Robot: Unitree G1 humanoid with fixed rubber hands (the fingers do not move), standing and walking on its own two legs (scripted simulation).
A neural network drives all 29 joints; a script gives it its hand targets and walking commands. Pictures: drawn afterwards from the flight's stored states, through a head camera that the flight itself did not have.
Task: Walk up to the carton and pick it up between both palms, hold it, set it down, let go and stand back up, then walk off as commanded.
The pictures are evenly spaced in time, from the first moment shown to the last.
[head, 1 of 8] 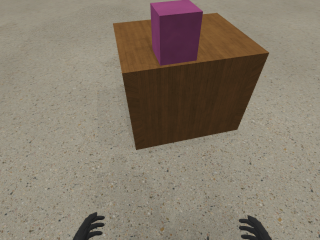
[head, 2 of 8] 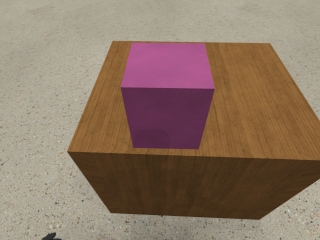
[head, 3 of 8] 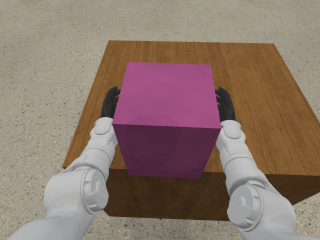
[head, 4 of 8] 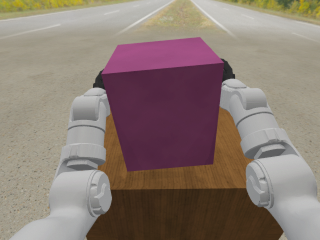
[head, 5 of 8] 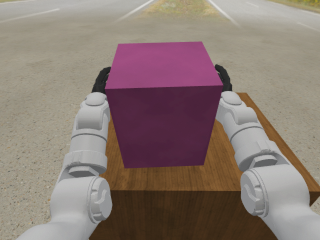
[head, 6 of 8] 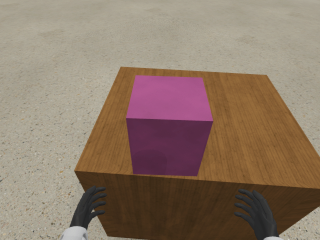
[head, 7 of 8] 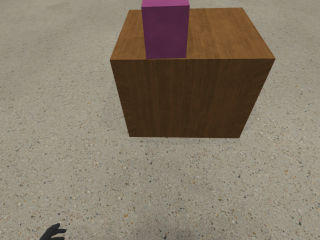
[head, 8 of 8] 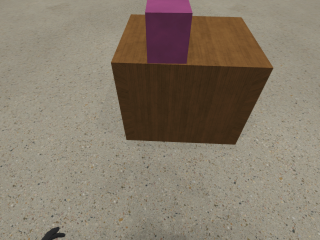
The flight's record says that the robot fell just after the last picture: no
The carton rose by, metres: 0.24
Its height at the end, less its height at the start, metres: +0.00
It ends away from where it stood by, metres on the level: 0.02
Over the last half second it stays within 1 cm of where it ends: yes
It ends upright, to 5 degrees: yes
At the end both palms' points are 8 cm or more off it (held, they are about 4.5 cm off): yes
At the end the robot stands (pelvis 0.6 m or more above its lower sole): yes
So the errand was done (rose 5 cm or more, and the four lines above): yes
